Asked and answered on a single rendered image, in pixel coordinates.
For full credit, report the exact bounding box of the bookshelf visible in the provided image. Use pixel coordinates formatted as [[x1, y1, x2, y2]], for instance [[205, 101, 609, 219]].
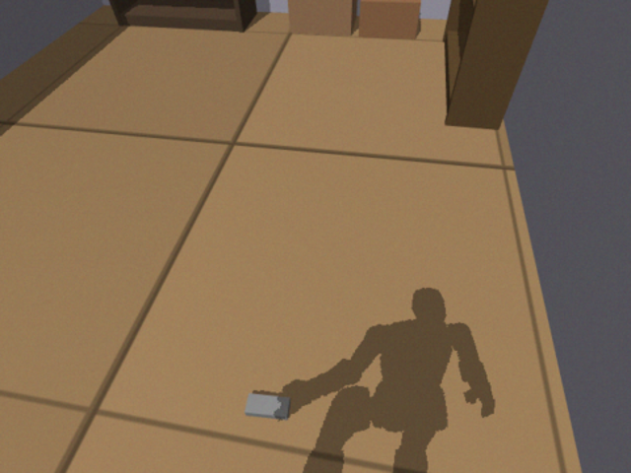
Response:
[[109, 0, 257, 33], [443, 0, 549, 130]]

